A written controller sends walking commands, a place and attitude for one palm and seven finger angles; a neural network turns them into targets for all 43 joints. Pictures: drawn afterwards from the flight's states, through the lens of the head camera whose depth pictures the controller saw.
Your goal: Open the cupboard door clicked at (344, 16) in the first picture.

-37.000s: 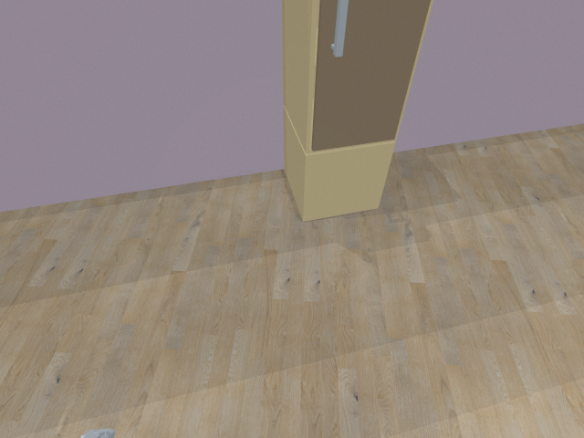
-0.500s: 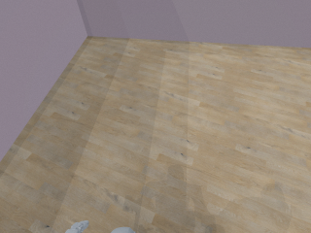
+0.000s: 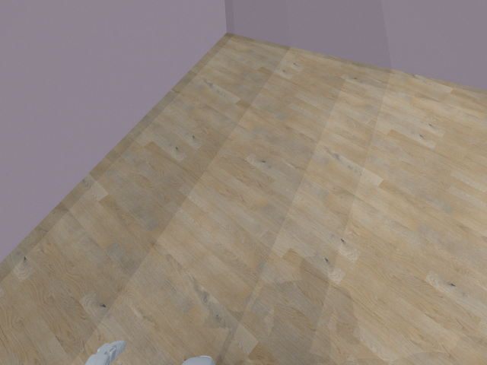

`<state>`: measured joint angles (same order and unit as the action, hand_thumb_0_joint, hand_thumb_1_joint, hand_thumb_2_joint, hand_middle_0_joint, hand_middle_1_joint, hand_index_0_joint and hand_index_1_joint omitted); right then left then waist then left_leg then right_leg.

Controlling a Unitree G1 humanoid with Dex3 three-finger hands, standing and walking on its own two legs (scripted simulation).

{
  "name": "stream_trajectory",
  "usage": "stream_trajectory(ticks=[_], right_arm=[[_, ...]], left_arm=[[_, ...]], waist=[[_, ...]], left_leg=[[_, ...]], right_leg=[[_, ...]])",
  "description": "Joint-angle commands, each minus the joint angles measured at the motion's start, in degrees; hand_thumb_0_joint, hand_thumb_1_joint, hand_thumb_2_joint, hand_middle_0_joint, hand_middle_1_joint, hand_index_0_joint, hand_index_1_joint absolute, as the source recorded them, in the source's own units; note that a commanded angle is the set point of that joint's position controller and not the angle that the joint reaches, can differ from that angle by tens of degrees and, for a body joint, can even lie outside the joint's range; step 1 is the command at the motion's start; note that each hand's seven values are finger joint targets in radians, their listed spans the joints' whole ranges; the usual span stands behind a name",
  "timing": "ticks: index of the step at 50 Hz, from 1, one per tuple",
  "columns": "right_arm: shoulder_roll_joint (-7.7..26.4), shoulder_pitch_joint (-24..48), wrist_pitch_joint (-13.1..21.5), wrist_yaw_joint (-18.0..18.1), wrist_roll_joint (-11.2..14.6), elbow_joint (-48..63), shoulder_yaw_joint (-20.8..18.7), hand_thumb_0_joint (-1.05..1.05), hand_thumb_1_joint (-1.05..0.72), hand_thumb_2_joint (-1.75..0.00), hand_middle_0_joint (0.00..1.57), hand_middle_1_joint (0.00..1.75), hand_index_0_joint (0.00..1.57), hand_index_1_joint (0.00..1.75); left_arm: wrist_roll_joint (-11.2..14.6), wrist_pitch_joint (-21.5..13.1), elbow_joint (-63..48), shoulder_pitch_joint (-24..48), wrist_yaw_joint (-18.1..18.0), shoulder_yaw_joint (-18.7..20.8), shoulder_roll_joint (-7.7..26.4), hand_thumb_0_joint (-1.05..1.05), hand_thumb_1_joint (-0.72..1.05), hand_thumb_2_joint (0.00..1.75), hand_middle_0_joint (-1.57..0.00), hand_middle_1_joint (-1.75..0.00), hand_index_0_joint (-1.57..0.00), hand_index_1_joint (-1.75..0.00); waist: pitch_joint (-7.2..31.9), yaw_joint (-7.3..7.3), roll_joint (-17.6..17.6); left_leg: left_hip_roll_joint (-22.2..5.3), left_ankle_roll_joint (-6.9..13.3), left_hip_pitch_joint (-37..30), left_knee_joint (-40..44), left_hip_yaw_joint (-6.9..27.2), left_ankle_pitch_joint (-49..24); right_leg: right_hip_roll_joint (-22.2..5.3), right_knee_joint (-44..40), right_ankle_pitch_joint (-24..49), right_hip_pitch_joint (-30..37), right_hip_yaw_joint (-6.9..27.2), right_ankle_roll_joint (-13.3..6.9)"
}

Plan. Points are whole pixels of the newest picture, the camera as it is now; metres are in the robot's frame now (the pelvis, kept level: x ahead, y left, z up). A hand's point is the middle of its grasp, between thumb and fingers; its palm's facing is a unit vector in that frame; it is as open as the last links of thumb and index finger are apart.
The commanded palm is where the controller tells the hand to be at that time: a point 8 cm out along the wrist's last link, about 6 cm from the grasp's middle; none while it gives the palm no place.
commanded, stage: turn to face it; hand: left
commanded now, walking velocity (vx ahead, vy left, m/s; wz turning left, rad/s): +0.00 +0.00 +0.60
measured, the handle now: out of the picture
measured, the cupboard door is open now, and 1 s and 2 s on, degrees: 44 44 44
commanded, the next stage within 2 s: none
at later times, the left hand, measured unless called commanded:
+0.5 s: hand out of the picture +0.02 +0.21 -0.16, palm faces +0.35 -0.90 -0.26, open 7.4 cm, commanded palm none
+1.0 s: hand out of the picture -0.04 +0.15 -0.18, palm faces +0.62 -0.76 -0.20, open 7.4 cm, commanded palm none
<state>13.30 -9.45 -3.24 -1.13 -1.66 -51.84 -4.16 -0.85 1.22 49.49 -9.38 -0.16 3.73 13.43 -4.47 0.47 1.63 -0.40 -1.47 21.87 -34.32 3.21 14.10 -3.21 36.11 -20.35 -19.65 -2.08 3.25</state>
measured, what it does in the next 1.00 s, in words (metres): steps on the spot, turning left: left foot, then right foot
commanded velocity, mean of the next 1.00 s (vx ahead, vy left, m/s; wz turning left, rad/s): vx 0.00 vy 0.00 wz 0.60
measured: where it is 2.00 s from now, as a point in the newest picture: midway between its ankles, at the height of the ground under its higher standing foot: outside the picture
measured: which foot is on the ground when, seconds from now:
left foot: down 0.00-0.00, up 0.02-0.30, down 0.32-0.64, up 0.66-0.96, down 0.98-1.00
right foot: down 0.00-0.32, up 0.34-0.62, down 0.64-0.98, up 1.00-1.00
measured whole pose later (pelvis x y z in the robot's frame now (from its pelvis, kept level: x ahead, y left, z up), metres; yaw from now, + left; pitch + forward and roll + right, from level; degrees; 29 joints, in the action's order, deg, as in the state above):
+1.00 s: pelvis +0.03 -0.04 +0.00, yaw +38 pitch +1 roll +0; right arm 13.3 -6.9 -3.2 -2.3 -1.1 -51.5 -4.3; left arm -0.8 0.9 52.0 -12.9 -0.4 3.0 12.0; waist -6.1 0.3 -2.8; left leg -0.7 0.8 18.3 -34.8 -5.1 16.1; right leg -10.0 40.3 -22.9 -16.0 -13.3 3.0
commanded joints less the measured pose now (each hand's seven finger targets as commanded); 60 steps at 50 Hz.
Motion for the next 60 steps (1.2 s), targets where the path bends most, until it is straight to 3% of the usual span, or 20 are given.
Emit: stream_trajectory(ticks=[1,4,8,11,14,15,16,17,21,30,32,33,36,43,47,48,49,50,54,60], right_arm=[[5.8,4.2,1.0,-0.1,0.5,7.7,-2.3,0.0,-0.9,-0.9,0.2,0.3,0.2,0.3],[4.9,3.6,0.1,-0.4,0.4,4.9,-2.1,0.0,-0.9,-0.9,0.2,0.3,0.2,0.3],[1.9,6.2,0.7,-0.8,1.1,4.8,-0.5,0.0,-0.9,-0.9,0.2,0.3,0.2,0.3],[1.5,6.6,1.0,-0.9,1.3,5.2,-0.2,0.0,-0.9,-0.9,0.2,0.3,0.2,0.3],[4.1,1.4,1.4,-0.6,0.9,4.2,-0.8,0.0,-0.9,-0.9,0.2,0.3,0.2,0.3],[8.1,-2.5,1.8,-0.5,0.5,3.7,-1.9,0.0,-0.9,-0.9,0.2,0.3,0.2,0.3],[14.9,-7.0,2.0,0.0,0.2,3.1,-3.7,0.0,-0.9,-0.9,0.2,0.3,0.2,0.3],[16.5,-10.4,1.4,0.4,0.2,1.8,-4.0,0.0,-0.9,-0.9,0.2,0.3,0.2,0.3],[10.5,-0.2,2.3,1.7,0.1,3.9,-2.4,0.0,-0.9,-0.9,0.2,0.3,0.2,0.3],[10.8,3.5,1.2,1.1,0.4,5.0,-3.1,0.0,-0.9,-0.9,0.2,0.3,0.2,0.3],[4.4,3.8,1.1,0.4,1.0,7.1,-2.1,0.0,-0.9,-0.9,0.2,0.3,0.2,0.3],[6.0,4.3,0.9,-0.1,0.4,7.3,-2.2,0.0,-0.9,-0.9,0.2,0.3,0.2,0.3],[5.2,2.6,0.0,-0.4,0.6,4.3,-2.2,0.0,-0.9,-0.9,0.2,0.3,0.2,0.3],[1.8,6.6,0.2,-1.1,1.2,4.7,-0.6,0.0,-0.9,-0.9,0.2,0.3,0.2,0.3],[3.7,1.7,1.2,-0.7,1.0,4.0,-0.9,0.0,-0.9,-0.9,0.2,0.3,0.2,0.3],[6.8,-1.8,1.5,-0.6,0.8,3.3,-1.7,0.0,-0.9,-0.9,0.2,0.3,0.2,0.3],[13.7,-5.9,2.0,-0.1,0.2,2.9,-3.5,0.0,-0.9,-0.9,0.2,0.3,0.2,0.3],[16.0,-10.3,1.5,0.4,0.4,1.8,-4.0,0.0,-0.9,-0.9,0.2,0.3,0.2,0.3],[10.4,-1.1,2.4,1.9,0.2,3.2,-2.4,0.0,-0.9,-0.9,0.2,0.3,0.2,0.3],[11.0,-1.3,2.2,1.7,0.0,2.8,-2.6,0.0,-0.9,-0.9,0.2,0.3,0.2,0.3]], left_arm=[[-0.7,-1.6,-3.0,-6.8,-1.5,2.7,14.1,0.0,0.9,0.9,-0.2,-0.3,-0.2,-0.3],[-0.5,-1.9,-3.7,-0.7,-1.8,1.1,7.4,0.0,0.9,0.9,-0.2,-0.3,-0.2,-0.3],[-0.7,-2.4,-1.7,-6.0,-2.0,1.8,8.7,0.0,0.9,0.9,-0.2,-0.3,-0.2,-0.3],[-1.0,-2.3,-0.4,-7.3,-1.7,2.5,10.5,0.0,0.9,0.9,-0.2,-0.3,-0.2,-0.3],[-0.2,-2.0,-0.7,-5.2,-1.2,2.9,10.6,0.0,0.9,0.9,-0.2,-0.3,-0.2,-0.3],[0.0,-1.7,-1.6,-4.6,-0.9,2.6,8.9,0.0,0.9,0.9,-0.2,-0.3,-0.2,-0.3],[0.5,-1.4,-4.4,-3.0,-0.5,1.4,4.6,0.0,0.9,0.9,-0.2,-0.3,-0.2,-0.3],[-0.3,-0.6,-6.6,1.2,-1.0,1.1,5.4,0.0,0.9,0.9,-0.2,-0.3,-0.2,-0.3],[-0.3,0.1,-2.8,1.1,-0.3,1.7,4.6,0.0,0.9,0.9,-0.2,-0.3,-0.2,-0.3],[0.1,-0.9,-1.6,-6.3,-0.6,1.8,4.9,0.0,0.9,0.9,-0.2,-0.3,-0.2,-0.3],[-1.2,-1.7,-1.8,-7.9,-1.6,3.6,13.7,0.0,0.9,0.9,-0.2,-0.3,-0.2,-0.3],[-0.7,-1.4,-2.7,-6.2,-1.6,2.7,13.8,0.0,0.9,0.9,-0.2,-0.3,-0.2,-0.3],[-0.4,-1.7,-3.8,0.2,-2.0,1.3,7.4,0.0,0.9,0.9,-0.2,-0.3,-0.2,-0.3],[-0.9,-2.1,-1.1,-5.8,-1.7,2.2,10.3,0.0,0.9,0.9,-0.2,-0.3,-0.2,-0.3],[-0.3,-1.7,-0.6,-4.8,-1.2,3.0,10.8,0.0,0.9,0.9,-0.2,-0.3,-0.2,-0.3],[0.1,-1.4,-1.4,-4.0,-0.9,2.8,9.5,0.0,0.9,0.9,-0.2,-0.3,-0.2,-0.3],[0.4,-1.0,-3.7,-3.8,-0.4,2.0,5.4,0.0,0.9,0.9,-0.2,-0.3,-0.2,-0.3],[-0.2,-0.5,-6.0,1.5,-0.8,0.8,4.7,0.0,0.9,0.9,-0.2,-0.3,-0.2,-0.3],[-0.3,0.3,-2.3,1.4,-0.4,1.8,4.9,0.0,0.9,0.9,-0.2,-0.3,-0.2,-0.3],[-0.2,0.3,-2.4,1.3,-0.3,1.5,3.9,0.0,0.9,0.9,-0.2,-0.3,-0.2,-0.3]], waist=[[6.0,-3.57,-17.1],[3.6,0.31,-16.9],[7.7,-2.27,-12.2],[7.4,-3.1,-14.0],[8.4,0.41,-10.1],[11.3,2.39,-0.3],[12.8,5.12,17.3],[12.2,6.68,10.9],[6.5,1.33,7.9],[7.6,-2.45,5.1],[5.7,-4.11,-20.5],[4.7,-3.77,-16.7],[4.2,0.42,-16.1],[5.2,-2.93,-12.8],[7.6,-0.21,-10.4],[9.7,2.06,-3.2],[12.0,4.17,15.2],[11.4,6.46,13.1],[6.6,1.46,8.2],[6.6,1.1,5.7]], left_leg=[[1.5,-0.3,12.6,-28.9,-1.1,20.4],[-2.0,-1.8,13.3,-37.7,-2.2,11.7],[-1.1,-2.5,8.6,-17.8,-7.8,13.2],[0.0,-1.6,3.9,-7.7,-10.3,11.7],[0.4,0.0,-9.2,6.0,-10.7,-0.2],[-6.9,3.0,-19.3,10.0,-1.8,-13.0],[-23.6,13.0,-26.7,11.5,19.8,-36.8],[-26.6,16.8,-22.1,12.0,19.8,-29.8],[-14.6,10.1,-10.8,14.4,10.5,-15.2],[-8.7,6.7,0.1,8.5,11.1,-6.8],[4.6,-1.1,15.2,-15.1,-3.1,17.7],[1.9,-0.2,12.5,-27.4,-0.7,20.0],[-1.9,-1.7,12.7,-36.3,-1.8,11.7],[-0.5,-2.0,4.6,-12.8,-9.2,12.5],[0.2,-0.5,-7.8,4.5,-10.2,2.0],[-3.7,1.6,-17.1,9.2,-5.1,-7.4],[-20.2,10.0,-25.9,11.2,17.4,-26.9],[-25.4,15.1,-23.1,12.7,20.2,-30.5],[-14.3,10.1,-12.1,15.3,11.0,-16.4],[-12.7,10.4,-11.0,15.4,12.2,-11.6]], right_leg=[[-25.9,-22.9,4.4,8.3,21.8,-12.0],[-16.5,-17.1,20.6,7.2,7.8,-9.0],[-16.4,-10.3,43.4,18.7,0.0,-8.6],[-17.5,-8.1,44.8,18.8,-1.5,-8.4],[-16.3,-0.7,37.4,11.3,-5.7,-4.4],[-13.1,9.1,24.3,1.8,-8.5,-1.3],[-4.8,22.9,-15.7,-14.1,-8.7,3.0],[-4.2,30.4,-18.7,-14.9,-1.5,1.8],[-3.4,29.9,-4.5,-12.9,2.2,1.5],[1.8,-7.5,5.0,11.1,-1.1,0.1],[-22.2,-23.0,2.9,17.4,23.3,-8.9],[-25.3,-23.2,2.9,9.3,21.5,-12.3],[-16.7,-17.3,20.6,9.6,7.1,-9.6],[-17.5,-12.3,35.4,15.7,-0.8,-8.9],[-17.1,-4.0,31.3,11.4,-4.9,-5.3],[-14.9,3.8,23.5,3.7,-7.6,-2.3],[-6.3,17.8,-8.4,-12.2,-9.7,2.4],[-4.5,26.8,-18.3,-15.1,-3.3,1.8],[-3.8,31.3,-3.4,-13.8,2.7,1.5],[-0.9,17.0,-4.1,-7.7,1.3,1.4]])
